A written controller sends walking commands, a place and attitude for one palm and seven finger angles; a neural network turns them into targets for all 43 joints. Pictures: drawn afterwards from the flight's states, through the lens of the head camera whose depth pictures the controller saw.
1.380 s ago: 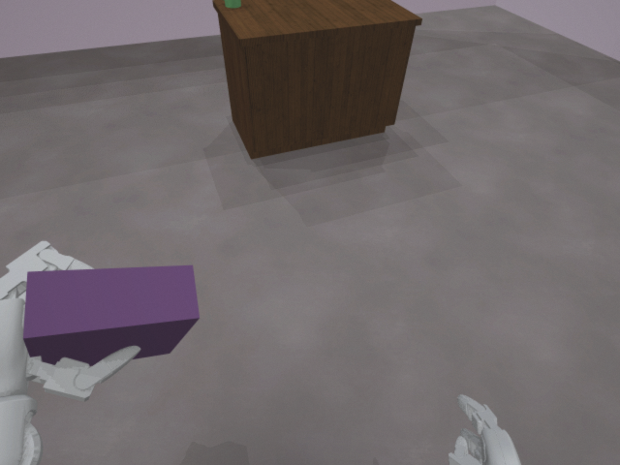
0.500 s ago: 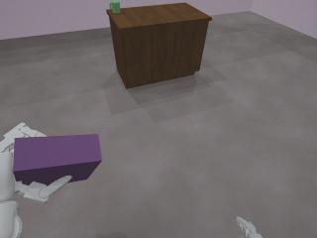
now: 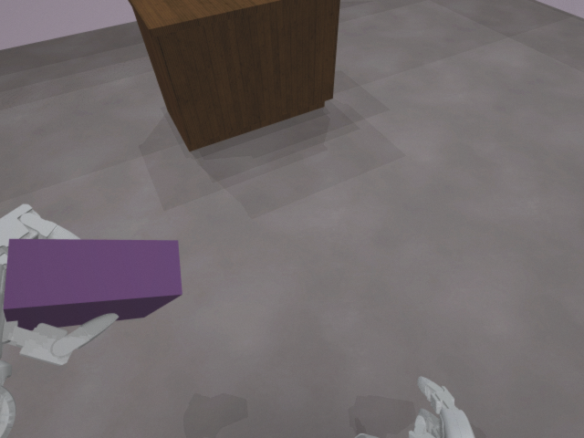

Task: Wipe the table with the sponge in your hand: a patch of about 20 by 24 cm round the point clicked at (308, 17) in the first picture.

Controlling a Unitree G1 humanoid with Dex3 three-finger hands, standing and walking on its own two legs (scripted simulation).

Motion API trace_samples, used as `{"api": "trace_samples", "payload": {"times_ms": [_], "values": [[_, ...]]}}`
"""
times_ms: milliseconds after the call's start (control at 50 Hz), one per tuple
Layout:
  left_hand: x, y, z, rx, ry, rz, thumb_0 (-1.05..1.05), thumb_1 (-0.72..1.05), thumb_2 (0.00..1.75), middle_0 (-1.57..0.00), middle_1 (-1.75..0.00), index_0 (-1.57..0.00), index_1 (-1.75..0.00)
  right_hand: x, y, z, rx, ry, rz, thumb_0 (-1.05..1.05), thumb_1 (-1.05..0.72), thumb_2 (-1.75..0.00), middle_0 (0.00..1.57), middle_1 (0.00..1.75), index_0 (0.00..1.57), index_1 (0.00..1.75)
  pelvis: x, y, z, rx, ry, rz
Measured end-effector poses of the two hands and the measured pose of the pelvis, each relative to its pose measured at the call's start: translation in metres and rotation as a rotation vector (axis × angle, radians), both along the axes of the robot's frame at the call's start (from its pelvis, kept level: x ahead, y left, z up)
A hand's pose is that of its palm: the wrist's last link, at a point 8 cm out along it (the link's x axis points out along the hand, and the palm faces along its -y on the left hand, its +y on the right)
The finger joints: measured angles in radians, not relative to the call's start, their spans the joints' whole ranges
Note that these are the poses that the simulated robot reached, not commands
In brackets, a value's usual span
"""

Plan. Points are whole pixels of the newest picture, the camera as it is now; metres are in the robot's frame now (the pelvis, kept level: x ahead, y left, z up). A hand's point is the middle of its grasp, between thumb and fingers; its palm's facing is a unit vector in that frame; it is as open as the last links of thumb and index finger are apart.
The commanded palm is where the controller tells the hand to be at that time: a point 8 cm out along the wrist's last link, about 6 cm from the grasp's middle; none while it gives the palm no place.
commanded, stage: walk to a spot facing it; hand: left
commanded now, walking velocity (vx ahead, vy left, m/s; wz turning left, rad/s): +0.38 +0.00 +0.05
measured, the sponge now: (116, 285) +0.24 +0.19 +0.15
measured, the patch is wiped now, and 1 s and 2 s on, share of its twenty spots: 0.00 0.00 0.00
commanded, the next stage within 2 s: none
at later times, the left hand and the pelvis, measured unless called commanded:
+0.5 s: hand (126, 165) +0.38 +0.22 +0.19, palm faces +0.43 -0.82 -0.38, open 9.8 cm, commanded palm +0.31 +0.26 +0.20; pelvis +0.15 -0.02 +0.00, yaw -1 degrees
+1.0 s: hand (202, 102) +0.52 +0.15 +0.19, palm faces +0.42 -0.78 -0.46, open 9.8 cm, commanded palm +0.46 +0.20 +0.20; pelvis +0.31 -0.09 +0.02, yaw +2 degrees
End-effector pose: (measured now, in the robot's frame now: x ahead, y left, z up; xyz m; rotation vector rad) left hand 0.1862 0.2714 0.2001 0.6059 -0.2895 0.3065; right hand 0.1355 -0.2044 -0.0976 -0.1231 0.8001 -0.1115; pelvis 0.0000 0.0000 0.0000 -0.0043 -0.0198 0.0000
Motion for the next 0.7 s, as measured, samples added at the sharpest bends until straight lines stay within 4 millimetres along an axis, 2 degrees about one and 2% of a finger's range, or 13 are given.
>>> {"api": "trace_samples", "payload": {"times_ms": [40, 80, 160, 240, 360, 400, 460, 520, 580, 640, 700], "values": [[0.013, -0.009, -0.002, -0.016, -0.005, -0.003, 0.0, -0.45, 0.98, -0.78, -1.33, -0.78, -1.33, 0.012, -0.017, -0.009, -0.017, 0.039, 0.006, 0.02, -0.9, -0.9, 0.2, 0.3, 0.2, 0.3, 0.008, -0.006, -0.003, 0.003, -0.008, -0.001], [0.023, -0.017, -0.001, -0.027, -0.001, -0.008, 0.0, -0.45, 0.98, -0.78, -1.33, -0.78, -1.33, 0.024, -0.033, -0.008, -0.036, 0.064, -0.001, 0.02, -0.9, -0.9, 0.2, 0.3, 0.2, 0.3, 0.018, -0.01, 0.0, 0.01, -0.008, -0.002], [0.038, -0.027, 0.009, -0.01, 0.015, -0.017, 0.0, -0.45, 0.98, -0.78, -1.33, -0.78, -1.33, 0.048, -0.058, 0.007, -0.082, 0.073, -0.027, 0.02, -0.91, -0.9, 0.2, 0.3, 0.2, 0.3, 0.042, -0.017, 0.011, 0.02, 0.005, -0.001], [0.055, -0.026, 0.019, 0.0, -0.004, -0.006, 0.0, -0.45, 0.98, -0.78, -1.33, -0.78, -1.33, 0.075, -0.071, 0.025, -0.123, 0.055, -0.026, 0.02, -0.91, -0.9, 0.2, 0.3, 0.2, 0.3, 0.068, -0.022, 0.018, 0.039, 0.012, 0.0], [0.092, -0.012, 0.016, -0.062, -0.093, 0.037, 0.0, -0.45, 0.98, -0.78, -1.33, -0.78, -1.33, 0.127, -0.067, 0.037, -0.162, -0.016, -0.015, 0.02, -0.91, -0.9, 0.19, 0.3, 0.2, 0.3, 0.115, -0.016, 0.013, 0.041, -0.009, -0.006], [0.11, -0.008, 0.01, -0.078, -0.136, 0.032, 0.0, -0.45, 0.98, -0.78, -1.33, -0.78, -1.33, 0.147, -0.062, 0.034, -0.162, -0.062, -0.025, 0.02, -0.91, -0.9, 0.19, 0.3, 0.2, 0.3, 0.129, -0.013, 0.003, 0.042, -0.02, -0.019], [0.139, -0.007, 0.001, -0.103, -0.137, 0.027, 0.0, -0.45, 0.98, -0.78, -1.33, -0.78, -1.33, 0.171, -0.048, 0.031, -0.11, -0.101, -0.03, 0.02, -0.91, -0.9, 0.19, 0.3, 0.2, 0.3, 0.142, -0.016, 0.0, 0.046, -0.034, -0.017], [0.161, -0.017, 0.001, -0.104, -0.091, 0.019, 0.0, -0.45, 0.98, -0.78, -1.33, -0.78, -1.33, 0.188, -0.033, 0.031, -0.039, -0.11, -0.013, 0.02, -0.91, -0.9, 0.19, 0.3, 0.2, 0.3, 0.154, -0.023, 0.005, 0.032, -0.022, -0.016], [0.17, -0.036, 0.009, -0.076, -0.062, 0.001, 0.0, -0.45, 0.98, -0.78, -1.33, -0.78, -1.33, 0.199, -0.027, 0.028, 0.016, -0.097, 0.01, 0.02, -0.91, -0.9, 0.2, 0.3, 0.2, 0.3, 0.17, -0.035, 0.011, 0.017, -0.005, -0.017], [0.177, -0.055, 0.018, -0.026, -0.05, 0.007, 0.0, -0.45, 0.98, -0.78, -1.33, -0.78, -1.33, 0.209, -0.031, 0.016, 0.054, -0.061, 0.031, 0.01, -0.9, -0.9, 0.2, 0.3, 0.2, 0.3, 0.189, -0.051, 0.011, 0.007, 0.004, -0.008], [0.188, -0.069, 0.017, 0.01, -0.056, 0.047, 0.0, -0.45, 0.98, -0.78, -1.33, -0.78, -1.33, 0.222, -0.047, -0.004, 0.061, -0.004, 0.054, 0.01, -0.9, -0.9, 0.2, 0.3, 0.2, 0.3, 0.21, -0.068, 0.002, 0.007, 0.005, 0.016]]}}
